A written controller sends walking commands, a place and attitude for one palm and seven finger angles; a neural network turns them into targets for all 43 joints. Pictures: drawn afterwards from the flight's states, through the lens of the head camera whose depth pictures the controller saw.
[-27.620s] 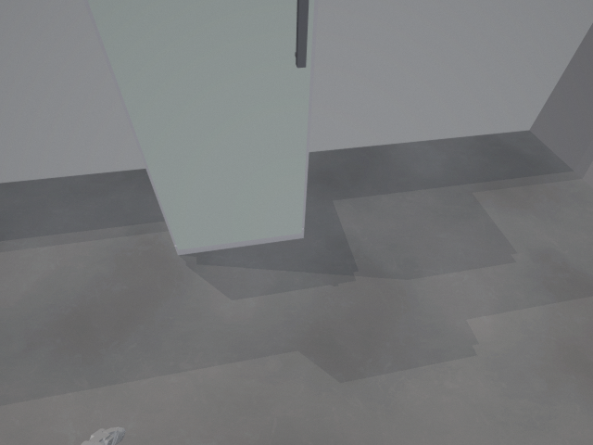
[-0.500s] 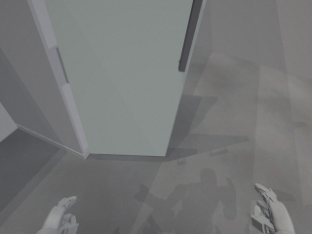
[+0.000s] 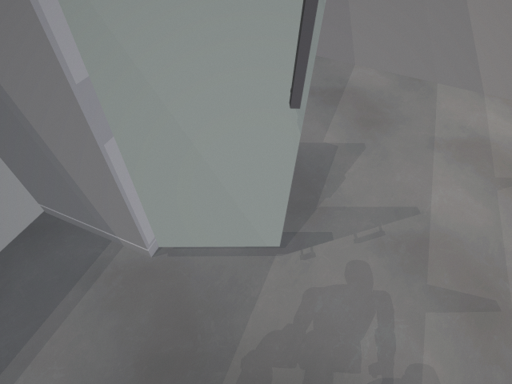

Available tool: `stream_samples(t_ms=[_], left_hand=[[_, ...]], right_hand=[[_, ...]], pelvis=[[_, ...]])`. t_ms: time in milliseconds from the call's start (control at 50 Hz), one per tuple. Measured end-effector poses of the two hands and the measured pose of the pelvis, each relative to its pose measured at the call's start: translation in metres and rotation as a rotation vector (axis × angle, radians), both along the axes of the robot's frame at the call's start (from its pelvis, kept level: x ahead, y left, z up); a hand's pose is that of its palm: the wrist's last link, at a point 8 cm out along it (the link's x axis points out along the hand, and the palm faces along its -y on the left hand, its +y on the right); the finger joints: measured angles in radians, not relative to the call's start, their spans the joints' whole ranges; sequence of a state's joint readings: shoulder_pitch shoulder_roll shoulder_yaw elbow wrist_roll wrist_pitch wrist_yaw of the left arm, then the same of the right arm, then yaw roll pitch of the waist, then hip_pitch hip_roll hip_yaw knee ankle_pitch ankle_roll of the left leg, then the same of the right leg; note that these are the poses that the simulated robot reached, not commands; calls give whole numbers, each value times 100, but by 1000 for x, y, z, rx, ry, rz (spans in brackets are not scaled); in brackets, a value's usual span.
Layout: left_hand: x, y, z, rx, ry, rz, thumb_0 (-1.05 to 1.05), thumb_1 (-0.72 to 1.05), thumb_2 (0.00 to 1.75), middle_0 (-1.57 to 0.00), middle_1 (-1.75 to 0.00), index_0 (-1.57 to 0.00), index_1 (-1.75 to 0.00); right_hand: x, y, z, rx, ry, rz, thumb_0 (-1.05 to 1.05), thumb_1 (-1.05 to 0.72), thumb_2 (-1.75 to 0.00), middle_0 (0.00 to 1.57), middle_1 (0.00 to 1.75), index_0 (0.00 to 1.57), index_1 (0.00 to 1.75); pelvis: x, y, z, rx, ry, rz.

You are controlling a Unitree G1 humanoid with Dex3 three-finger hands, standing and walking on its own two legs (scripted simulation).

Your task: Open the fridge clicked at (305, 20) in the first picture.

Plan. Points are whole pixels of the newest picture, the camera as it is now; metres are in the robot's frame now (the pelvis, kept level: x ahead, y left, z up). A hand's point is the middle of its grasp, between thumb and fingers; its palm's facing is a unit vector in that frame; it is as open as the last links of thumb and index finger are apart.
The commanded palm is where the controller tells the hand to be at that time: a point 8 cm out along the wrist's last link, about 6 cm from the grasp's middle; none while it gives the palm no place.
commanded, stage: let the arm hang, fingers relaxed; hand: right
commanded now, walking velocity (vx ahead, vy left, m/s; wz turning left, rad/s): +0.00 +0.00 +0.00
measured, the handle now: (302, 38) +0.70 -0.04 +0.20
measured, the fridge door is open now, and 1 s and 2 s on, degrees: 66 66 66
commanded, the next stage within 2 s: look to check the result in 0.44 s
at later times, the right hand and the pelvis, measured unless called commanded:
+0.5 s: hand out of the picture +0.04 -0.18 -0.17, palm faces +0.00 +0.98 -0.19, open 7.4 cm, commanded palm none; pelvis +0.02 -0.01 +0.00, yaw +1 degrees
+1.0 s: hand out of the picture +0.04 -0.18 -0.17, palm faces +0.00 +0.98 -0.18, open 7.4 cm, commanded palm none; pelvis +0.04 -0.01 +0.01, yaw +1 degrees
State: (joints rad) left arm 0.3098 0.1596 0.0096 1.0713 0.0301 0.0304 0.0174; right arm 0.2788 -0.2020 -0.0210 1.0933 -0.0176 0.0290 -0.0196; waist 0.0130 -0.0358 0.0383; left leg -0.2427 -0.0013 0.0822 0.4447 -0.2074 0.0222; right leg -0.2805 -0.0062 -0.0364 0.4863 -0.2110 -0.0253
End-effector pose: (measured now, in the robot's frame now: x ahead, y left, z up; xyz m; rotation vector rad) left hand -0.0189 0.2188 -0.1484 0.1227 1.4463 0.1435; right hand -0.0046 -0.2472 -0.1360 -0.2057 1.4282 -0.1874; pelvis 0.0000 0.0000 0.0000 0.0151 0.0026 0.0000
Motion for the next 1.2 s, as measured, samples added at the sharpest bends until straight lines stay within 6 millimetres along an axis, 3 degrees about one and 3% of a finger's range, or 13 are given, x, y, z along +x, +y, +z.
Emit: stream_samples(t_ms=[140,280,660,1200], left_hand=[[12,-15,0,-15,-24,8,1,91,90,-20,-30,-20,-30],[25,-12,3,10,-45,12,2,92,90,-20,-30,-20,-30],[46,-9,6,24,-46,6,1,92,90,-20,-30,-19,-30],[44,-11,6,13,-18,19,1,91,90,-20,-30,-19,-30]], right_hand=[[26,8,-2,30,-51,13,0,-91,-90,20,30,19,30],[44,14,-5,52,-80,20,1,-93,-90,20,30,20,30],[36,20,-7,74,-11,6,0,-91,-90,20,30,20,30],[48,23,-6,70,-14,12,1,-91,-90,20,30,20,30]], pelvis=[[7,-6,2,-7,0,10],[15,-9,3,-11,-6,16],[31,-11,5,-13,-10,20],[40,-7,6,-13,-14,21]])
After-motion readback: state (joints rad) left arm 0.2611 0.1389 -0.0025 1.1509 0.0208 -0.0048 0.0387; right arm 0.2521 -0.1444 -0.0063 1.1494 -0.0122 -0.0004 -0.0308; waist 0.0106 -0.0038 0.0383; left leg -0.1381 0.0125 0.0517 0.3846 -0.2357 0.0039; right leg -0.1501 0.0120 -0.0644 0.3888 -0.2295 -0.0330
